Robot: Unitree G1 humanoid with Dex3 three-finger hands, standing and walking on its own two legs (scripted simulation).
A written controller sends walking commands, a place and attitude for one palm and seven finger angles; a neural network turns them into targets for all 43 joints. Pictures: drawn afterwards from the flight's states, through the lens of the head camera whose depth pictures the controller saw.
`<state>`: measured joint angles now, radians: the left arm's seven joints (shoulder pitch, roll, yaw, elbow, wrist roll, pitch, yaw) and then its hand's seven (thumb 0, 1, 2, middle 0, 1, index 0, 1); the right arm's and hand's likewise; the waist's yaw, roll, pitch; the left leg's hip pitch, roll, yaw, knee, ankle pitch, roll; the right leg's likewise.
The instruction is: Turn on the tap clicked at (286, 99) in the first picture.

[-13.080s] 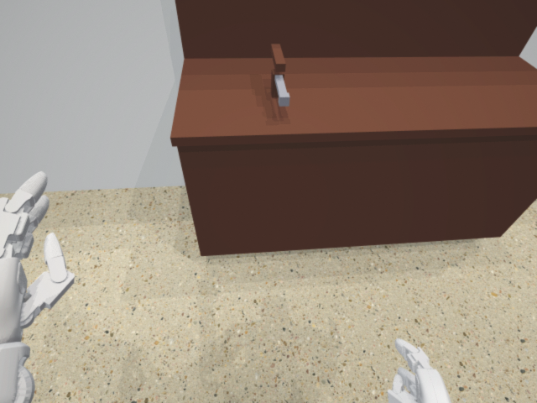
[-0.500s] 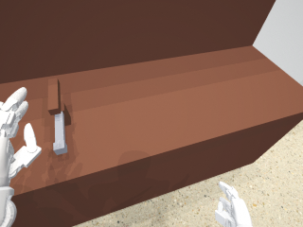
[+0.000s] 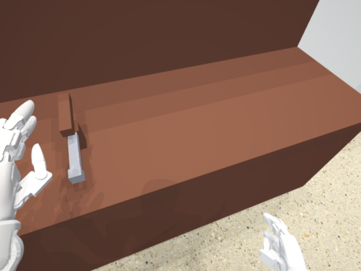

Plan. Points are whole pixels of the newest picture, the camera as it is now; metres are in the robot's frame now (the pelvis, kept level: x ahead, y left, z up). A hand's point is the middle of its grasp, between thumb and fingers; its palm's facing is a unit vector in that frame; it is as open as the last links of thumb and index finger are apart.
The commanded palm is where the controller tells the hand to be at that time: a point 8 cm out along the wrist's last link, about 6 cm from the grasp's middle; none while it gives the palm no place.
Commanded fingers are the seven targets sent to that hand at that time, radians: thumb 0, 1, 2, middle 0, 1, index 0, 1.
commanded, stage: look again from close up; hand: left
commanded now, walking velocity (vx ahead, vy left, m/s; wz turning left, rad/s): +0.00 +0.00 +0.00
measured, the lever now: (76, 175) +0.31 +0.27 +0.01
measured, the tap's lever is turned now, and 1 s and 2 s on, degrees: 0 0 0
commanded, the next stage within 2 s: shuffle to correct the standing spot in 0.22 s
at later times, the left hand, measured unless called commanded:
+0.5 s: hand (32, 186) +0.21 +0.25 +0.15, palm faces +0.39 -0.85 -0.36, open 7.4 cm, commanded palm +0.14 +0.28 +0.18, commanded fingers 0.00 0.90 0.90 -0.20 -0.30 -0.20 -0.30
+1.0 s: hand (75, 181) +0.22 +0.19 +0.16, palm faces +0.34 -0.86 -0.38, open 7.4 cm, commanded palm +0.16 +0.23 +0.18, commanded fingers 0.00 0.90 0.90 -0.20 -0.30 -0.20 -0.30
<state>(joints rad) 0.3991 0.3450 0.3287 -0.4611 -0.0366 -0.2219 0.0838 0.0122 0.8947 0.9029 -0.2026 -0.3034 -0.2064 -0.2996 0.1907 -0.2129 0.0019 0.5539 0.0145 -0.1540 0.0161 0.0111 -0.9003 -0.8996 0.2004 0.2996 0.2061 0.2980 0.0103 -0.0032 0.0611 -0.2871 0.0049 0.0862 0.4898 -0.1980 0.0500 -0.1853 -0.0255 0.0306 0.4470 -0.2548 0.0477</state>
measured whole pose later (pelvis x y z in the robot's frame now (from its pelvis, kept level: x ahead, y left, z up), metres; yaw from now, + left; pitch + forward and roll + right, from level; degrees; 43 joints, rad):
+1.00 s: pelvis +0.00 -0.06 +0.00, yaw +1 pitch -1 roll -2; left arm 0.43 0.38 0.37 -0.52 -0.07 -0.18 0.06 0.01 0.89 0.90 -0.21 -0.31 -0.21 -0.30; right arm 0.21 -0.22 -0.02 0.55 0.01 -0.11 -0.02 0.01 -0.90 -0.90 0.20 0.30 0.20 0.30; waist 0.02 -0.01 0.07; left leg -0.32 0.10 0.02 0.56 -0.23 -0.03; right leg -0.19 0.07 -0.02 0.47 -0.27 -0.04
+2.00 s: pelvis -0.01 -0.02 +0.00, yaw +3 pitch +0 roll -1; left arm 0.21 0.54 0.41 -0.41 0.01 -0.24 0.09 0.01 0.88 0.90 -0.22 -0.31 -0.22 -0.30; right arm 0.23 -0.20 0.07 0.55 0.01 -0.13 -0.06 0.01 -0.90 -0.90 0.20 0.30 0.20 0.30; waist 0.05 -0.02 0.09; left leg -0.31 0.00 0.03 0.49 -0.18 0.03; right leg -0.19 -0.02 -0.03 0.45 -0.26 0.03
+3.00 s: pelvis -0.03 +0.02 +0.00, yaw +0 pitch -2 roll -2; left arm 0.36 0.33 0.34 -0.46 0.00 -0.25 0.12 0.01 0.89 0.90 -0.21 -0.30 -0.21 -0.30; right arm 0.25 -0.22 0.01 0.59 0.01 -0.18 -0.03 0.01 -0.90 -0.90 0.20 0.30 0.21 0.30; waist 0.02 -0.02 0.04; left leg -0.31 0.01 0.09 0.52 -0.18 0.07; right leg -0.18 -0.02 -0.02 0.43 -0.21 0.04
